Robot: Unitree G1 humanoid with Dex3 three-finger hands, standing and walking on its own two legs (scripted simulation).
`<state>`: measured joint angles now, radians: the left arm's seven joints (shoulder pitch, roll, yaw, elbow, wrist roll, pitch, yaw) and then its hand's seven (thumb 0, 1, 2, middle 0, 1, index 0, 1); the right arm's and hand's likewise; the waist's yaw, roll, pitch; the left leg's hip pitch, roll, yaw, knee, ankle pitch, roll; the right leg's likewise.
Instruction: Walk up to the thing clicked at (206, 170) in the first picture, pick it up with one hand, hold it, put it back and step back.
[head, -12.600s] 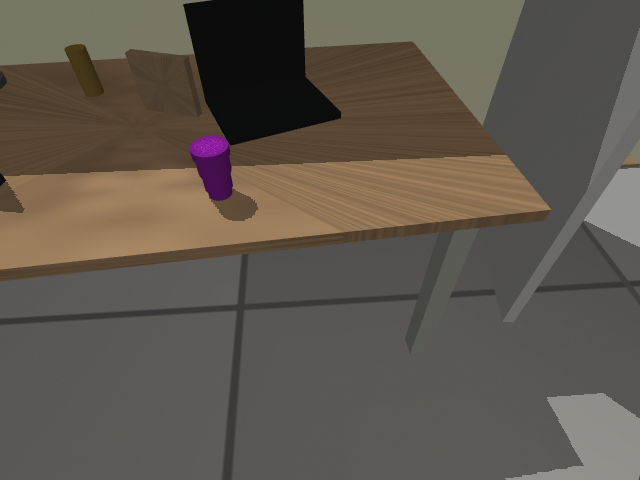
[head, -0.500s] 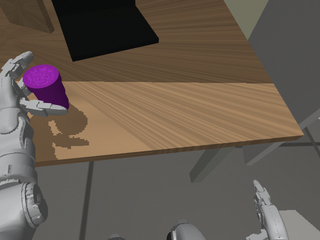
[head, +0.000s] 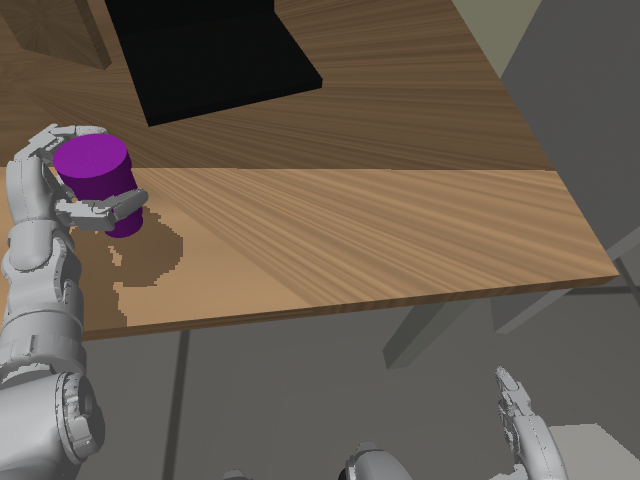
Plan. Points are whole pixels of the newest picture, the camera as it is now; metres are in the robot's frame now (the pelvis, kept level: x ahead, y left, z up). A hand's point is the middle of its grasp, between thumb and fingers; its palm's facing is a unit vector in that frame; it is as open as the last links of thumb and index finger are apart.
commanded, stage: settle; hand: left
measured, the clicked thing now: (108, 192) +0.48 +0.22 +0.07
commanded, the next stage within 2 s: lift in 0.98 s
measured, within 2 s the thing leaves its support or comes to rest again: leaves its support in 0.30 s
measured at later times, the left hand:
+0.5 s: hand (88, 165) +0.48 +0.23 +0.12, palm faces +0.23 -0.97 -0.02, open 10.3 cm
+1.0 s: hand (76, 142) +0.48 +0.22 +0.15, palm faces +0.22 -0.98 -0.02, open 10.4 cm
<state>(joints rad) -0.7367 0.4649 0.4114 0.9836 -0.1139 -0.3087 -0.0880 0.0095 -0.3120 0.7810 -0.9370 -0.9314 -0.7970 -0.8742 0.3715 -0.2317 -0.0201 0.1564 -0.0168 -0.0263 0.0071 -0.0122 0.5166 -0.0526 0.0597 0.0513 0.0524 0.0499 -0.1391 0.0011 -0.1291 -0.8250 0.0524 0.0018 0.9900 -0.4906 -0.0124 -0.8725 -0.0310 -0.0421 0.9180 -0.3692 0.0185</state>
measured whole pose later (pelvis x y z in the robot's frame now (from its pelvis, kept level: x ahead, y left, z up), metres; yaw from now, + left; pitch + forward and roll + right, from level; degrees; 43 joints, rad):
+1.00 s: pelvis +0.01 +0.00 +0.03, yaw +0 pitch +13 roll -1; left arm -0.74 0.45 0.36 0.90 -0.13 -0.14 -0.07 0.01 -0.47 1.05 -0.87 -1.16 -0.71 -1.13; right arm 0.31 -0.23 -0.04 0.33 0.03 -0.03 -0.05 -0.01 0.53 -0.06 0.06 0.05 0.05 0.05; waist -0.10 0.01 -0.10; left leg -0.61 0.05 0.01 0.82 -0.44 -0.02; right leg -0.66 -0.03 -0.04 0.77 -0.33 0.02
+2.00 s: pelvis +0.00 -0.01 +0.05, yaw +2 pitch +0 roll +0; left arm -0.46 0.28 0.29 0.15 -0.18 0.38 0.02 0.01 -0.47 1.06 -0.87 -1.16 -0.72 -1.13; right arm 0.29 -0.22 -0.08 0.52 0.05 -0.16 -0.08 -0.01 0.55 -0.05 0.06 0.05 0.05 0.05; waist 0.00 0.06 -0.07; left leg -0.25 0.03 0.00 0.58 -0.33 -0.02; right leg -0.32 -0.05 -0.05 0.58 -0.26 0.01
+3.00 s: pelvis -0.01 +0.00 +0.06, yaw +2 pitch -3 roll +0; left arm -0.47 0.26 0.29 -0.09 -0.23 0.68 0.03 0.01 -0.49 1.06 -0.89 -1.14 -0.73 -1.11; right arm 0.24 -0.23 -0.12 0.65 0.06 -0.27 -0.06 -0.01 0.53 -0.06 0.06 0.05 0.05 0.05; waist 0.02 0.08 -0.07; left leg -0.19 0.01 0.01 0.54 -0.30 -0.01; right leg -0.26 -0.06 -0.05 0.53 -0.22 0.02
